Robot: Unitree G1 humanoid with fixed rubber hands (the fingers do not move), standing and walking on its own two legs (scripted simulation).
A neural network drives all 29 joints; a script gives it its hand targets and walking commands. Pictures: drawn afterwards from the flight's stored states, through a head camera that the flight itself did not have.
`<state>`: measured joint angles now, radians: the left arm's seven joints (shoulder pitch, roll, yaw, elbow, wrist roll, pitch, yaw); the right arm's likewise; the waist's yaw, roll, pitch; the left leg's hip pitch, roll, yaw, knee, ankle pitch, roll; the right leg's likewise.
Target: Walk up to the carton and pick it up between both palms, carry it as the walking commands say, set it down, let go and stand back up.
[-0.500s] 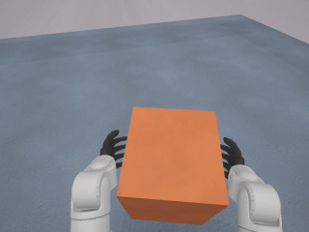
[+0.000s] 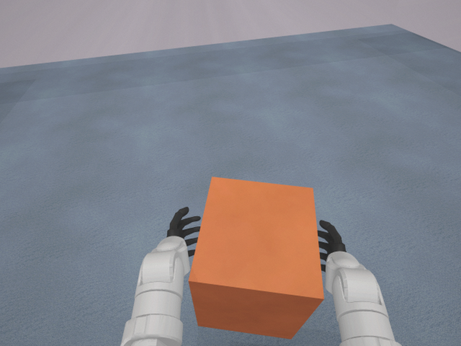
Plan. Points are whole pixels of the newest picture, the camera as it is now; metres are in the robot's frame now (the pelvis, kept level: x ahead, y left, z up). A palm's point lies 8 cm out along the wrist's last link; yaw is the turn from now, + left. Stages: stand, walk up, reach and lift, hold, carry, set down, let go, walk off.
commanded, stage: set down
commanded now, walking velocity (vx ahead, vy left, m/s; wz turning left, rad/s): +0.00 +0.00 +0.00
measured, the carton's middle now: (252, 260) +0.32 +0.01 -0.04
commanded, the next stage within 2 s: none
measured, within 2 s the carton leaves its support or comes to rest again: neither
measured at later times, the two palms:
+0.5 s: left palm (184, 248) +0.32 +0.16 -0.02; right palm (326, 259) +0.32 -0.13 -0.03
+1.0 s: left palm (204, 280) +0.32 +0.13 -0.15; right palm (331, 293) +0.32 -0.17 -0.16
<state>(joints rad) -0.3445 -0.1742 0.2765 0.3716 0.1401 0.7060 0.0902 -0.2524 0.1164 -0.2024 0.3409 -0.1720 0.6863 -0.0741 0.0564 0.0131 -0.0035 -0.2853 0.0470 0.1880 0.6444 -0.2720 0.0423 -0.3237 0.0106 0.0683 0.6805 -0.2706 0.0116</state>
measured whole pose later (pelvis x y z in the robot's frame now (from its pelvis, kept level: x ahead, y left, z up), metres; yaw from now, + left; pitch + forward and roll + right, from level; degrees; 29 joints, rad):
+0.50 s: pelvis +0.01 +0.00 +0.00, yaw +0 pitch -1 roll +1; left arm -0.45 -0.20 0.45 0.65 0.25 0.35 0.04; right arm -0.40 0.13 -0.37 0.65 -0.27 0.37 -0.03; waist 0.04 0.01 0.07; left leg -0.37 0.04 0.18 0.68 -0.29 0.04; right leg -0.41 0.01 0.07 0.71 -0.29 0.01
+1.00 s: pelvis -0.02 +0.00 -0.04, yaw +2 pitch +16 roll +2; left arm -0.51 -0.11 0.13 0.69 0.15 -0.07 0.21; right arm -0.43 -0.05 -0.17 0.66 -0.12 -0.08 -0.13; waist 0.01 -0.01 0.23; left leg -0.88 0.04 0.16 0.91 -0.30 0.05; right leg -0.92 0.01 0.07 0.96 -0.32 0.01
